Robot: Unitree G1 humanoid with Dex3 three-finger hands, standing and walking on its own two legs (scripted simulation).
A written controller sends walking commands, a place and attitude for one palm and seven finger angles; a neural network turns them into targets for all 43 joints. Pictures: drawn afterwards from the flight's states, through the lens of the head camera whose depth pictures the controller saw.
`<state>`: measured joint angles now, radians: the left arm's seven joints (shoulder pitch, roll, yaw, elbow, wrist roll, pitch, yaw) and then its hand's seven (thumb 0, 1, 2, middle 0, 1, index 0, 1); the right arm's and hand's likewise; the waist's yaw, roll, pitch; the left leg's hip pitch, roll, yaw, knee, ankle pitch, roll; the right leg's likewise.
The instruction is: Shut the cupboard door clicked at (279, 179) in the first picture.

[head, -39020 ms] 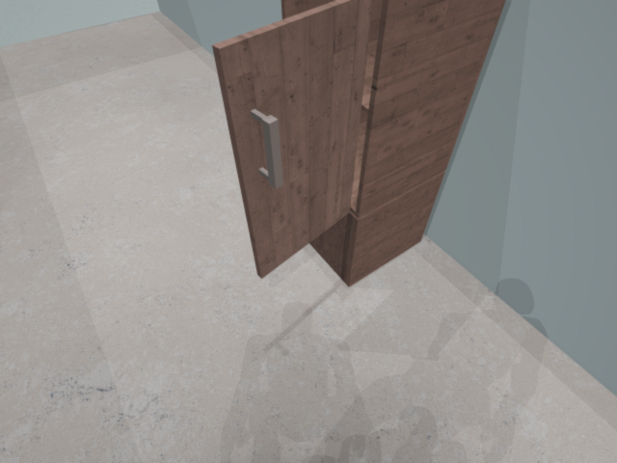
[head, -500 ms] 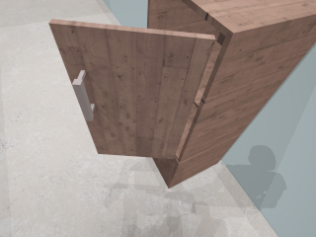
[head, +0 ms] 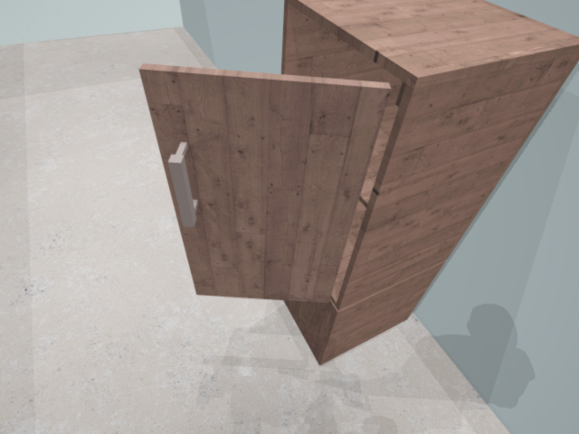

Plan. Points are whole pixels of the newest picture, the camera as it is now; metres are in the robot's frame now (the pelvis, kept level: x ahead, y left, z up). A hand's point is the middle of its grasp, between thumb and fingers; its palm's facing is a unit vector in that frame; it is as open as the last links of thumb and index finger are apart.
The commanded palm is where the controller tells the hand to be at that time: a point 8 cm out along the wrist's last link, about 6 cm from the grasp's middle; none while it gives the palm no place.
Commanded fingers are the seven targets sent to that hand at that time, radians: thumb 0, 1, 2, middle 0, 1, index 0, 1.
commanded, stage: come to a stop and stand still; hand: left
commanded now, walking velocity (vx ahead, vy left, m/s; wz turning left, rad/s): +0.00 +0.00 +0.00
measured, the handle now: (186, 186) +0.48 +0.21 +0.07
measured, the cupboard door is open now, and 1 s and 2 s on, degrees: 61 61 61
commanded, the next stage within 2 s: look again from close up in 0.26 s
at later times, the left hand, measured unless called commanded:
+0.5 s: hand out of the picture -0.01 +0.19 -0.17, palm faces -0.02 -0.98 -0.20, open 7.4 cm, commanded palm none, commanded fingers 0.00 0.90 0.90 -0.20 -0.30 -0.20 -0.30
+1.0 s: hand out of the picture +0.09 +0.19 -0.13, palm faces +0.14 -0.97 -0.20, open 7.4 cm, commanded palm +0.10 +0.22 -0.06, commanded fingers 0.00 0.90 0.90 -0.27 -0.38 -0.27 -0.38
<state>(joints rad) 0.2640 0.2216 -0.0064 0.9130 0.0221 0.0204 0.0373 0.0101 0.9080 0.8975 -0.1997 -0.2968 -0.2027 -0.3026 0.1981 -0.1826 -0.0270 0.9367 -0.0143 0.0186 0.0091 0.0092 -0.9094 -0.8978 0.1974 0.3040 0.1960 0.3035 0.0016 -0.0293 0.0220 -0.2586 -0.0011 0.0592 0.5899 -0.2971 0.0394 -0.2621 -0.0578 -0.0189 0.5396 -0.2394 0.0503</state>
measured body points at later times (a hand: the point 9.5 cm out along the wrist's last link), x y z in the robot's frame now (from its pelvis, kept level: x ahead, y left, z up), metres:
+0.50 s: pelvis -0.01 +0.01 +0.01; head +0.00 +0.02 +0.46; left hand -0.01 +0.24 -0.15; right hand +0.01 -0.22 -0.14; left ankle +0.02 +0.09 -0.73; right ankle +0.03 -0.16 -0.73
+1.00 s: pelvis +0.00 +0.00 +0.00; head +0.01 +0.02 +0.45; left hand +0.08 +0.24 -0.11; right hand +0.04 -0.23 -0.13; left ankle +0.02 +0.09 -0.73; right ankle +0.03 -0.15 -0.73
